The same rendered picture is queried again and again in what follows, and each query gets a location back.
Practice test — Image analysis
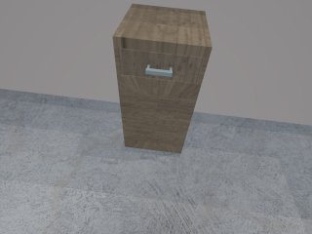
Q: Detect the drawer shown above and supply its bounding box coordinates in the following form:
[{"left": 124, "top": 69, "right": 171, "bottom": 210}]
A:
[{"left": 119, "top": 48, "right": 204, "bottom": 83}]

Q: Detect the cabinet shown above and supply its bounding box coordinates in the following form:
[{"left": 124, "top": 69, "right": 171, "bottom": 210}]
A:
[{"left": 112, "top": 3, "right": 213, "bottom": 154}]

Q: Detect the handle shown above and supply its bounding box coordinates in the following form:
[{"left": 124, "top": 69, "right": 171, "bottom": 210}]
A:
[{"left": 145, "top": 64, "right": 173, "bottom": 77}]

